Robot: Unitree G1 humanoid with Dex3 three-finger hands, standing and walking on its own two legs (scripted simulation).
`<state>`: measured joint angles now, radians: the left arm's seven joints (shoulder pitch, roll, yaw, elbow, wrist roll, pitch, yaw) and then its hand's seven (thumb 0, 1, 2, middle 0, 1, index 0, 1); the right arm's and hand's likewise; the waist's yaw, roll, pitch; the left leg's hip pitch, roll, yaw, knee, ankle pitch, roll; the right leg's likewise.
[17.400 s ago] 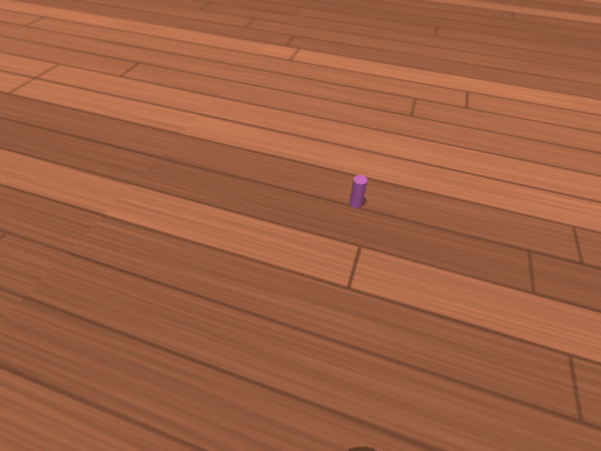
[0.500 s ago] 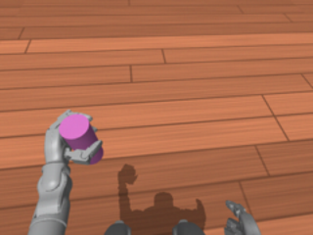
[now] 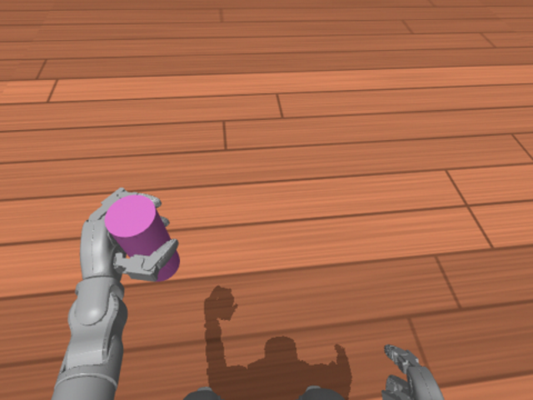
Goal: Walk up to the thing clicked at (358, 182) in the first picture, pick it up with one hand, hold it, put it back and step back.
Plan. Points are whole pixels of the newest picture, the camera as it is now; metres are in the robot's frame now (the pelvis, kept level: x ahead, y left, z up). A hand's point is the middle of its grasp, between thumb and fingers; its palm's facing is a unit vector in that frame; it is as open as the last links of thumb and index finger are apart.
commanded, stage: hold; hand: left
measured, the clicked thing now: (147, 242) +0.34 +0.17 +0.03
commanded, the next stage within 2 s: none
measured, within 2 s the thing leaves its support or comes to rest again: neither
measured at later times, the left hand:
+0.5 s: hand (148, 239) +0.33 +0.16 +0.06, palm faces +0.12 -0.99 +0.01, open 8.9 cm
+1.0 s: hand (149, 244) +0.32 +0.16 +0.06, palm faces +0.12 -0.99 +0.01, open 8.9 cm
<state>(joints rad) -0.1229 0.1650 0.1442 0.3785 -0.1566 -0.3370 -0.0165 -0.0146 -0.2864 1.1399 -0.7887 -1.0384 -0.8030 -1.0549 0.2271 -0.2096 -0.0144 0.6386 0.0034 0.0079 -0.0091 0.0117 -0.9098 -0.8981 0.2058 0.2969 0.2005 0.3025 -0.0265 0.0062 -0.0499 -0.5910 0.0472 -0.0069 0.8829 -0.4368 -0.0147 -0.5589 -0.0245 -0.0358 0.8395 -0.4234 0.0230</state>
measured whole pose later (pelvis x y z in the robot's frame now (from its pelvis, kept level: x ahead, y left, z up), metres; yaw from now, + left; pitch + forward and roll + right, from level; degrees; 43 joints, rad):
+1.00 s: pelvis -0.01 +0.00 +0.01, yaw +0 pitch +6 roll -1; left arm -0.12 0.16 0.14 0.40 -0.16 -0.36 -0.02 -0.01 -0.28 1.14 -0.79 -1.04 -0.80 -1.05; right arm 0.22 -0.21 -0.01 0.65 0.00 -0.01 -0.01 0.01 -0.91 -0.90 0.21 0.30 0.20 0.30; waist -0.02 0.01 -0.03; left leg -0.55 0.04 -0.01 0.84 -0.40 -0.02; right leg -0.52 -0.02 -0.03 0.81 -0.39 0.02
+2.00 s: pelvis -0.01 +0.00 +0.00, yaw +0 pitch +7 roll -1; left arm -0.13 0.17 0.15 0.43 -0.15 -0.36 -0.02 -0.01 -0.28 1.14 -0.79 -1.04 -0.80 -1.05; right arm 0.23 -0.21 -0.02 0.65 0.00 -0.01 0.00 0.01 -0.90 -0.90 0.21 0.30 0.20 0.30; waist -0.03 0.01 -0.04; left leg -0.55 0.04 -0.01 0.85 -0.41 -0.02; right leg -0.52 -0.02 -0.03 0.81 -0.40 0.02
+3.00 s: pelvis -0.06 +0.00 -0.19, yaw -2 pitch +32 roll -3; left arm -0.46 0.25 0.35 0.91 -0.13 -0.77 -0.06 -0.01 -0.27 1.12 -0.78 -1.04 -0.80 -1.04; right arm 0.12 -0.24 -0.01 0.69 -0.07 0.00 0.08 0.01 -0.90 -0.90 0.21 0.30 0.20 0.30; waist -0.07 0.00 -0.20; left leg -1.64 0.05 -0.06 1.75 -0.67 -0.02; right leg -1.60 -0.02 -0.03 1.71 -0.66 0.01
